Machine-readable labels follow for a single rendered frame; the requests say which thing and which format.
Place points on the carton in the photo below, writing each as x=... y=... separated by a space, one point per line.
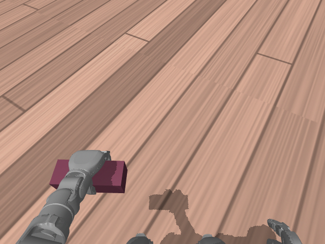
x=111 y=178

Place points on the left robot hand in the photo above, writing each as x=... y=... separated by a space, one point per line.
x=90 y=161

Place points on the left robot arm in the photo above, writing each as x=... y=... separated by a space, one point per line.
x=52 y=224

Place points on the right robot hand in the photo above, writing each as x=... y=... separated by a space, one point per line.
x=287 y=236

